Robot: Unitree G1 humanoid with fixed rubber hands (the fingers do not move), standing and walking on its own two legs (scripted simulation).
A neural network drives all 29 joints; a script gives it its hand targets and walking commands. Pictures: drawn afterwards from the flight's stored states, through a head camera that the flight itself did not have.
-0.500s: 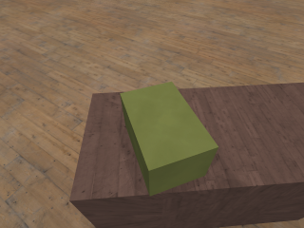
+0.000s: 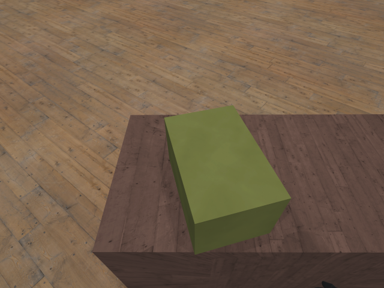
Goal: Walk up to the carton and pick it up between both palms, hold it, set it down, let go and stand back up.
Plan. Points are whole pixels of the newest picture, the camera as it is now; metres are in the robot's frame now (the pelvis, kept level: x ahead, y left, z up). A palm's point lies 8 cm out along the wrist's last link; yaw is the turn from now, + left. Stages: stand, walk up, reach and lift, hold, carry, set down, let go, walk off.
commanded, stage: walk up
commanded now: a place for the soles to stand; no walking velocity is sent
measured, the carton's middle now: (215, 173) +0.44 -0.03 -0.05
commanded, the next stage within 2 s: reach and lift in 0.68 s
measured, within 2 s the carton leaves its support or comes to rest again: neither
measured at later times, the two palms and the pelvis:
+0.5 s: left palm out of the picture +0.09 +0.27 -0.09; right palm out of the picture +0.08 -0.26 -0.09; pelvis +0.00 +0.00 +0.01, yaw +1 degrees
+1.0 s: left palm (97, 285) +0.18 +0.23 -0.07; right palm out of the picture +0.16 -0.26 -0.08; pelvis +0.00 -0.02 +0.01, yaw -1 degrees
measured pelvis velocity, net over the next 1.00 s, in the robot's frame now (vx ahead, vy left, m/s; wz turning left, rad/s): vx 0.00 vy -0.02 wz -0.02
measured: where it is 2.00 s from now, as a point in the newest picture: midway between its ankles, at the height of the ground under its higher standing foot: outside the picture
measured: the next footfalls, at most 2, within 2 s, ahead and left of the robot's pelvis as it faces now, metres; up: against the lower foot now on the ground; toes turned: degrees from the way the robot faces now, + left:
none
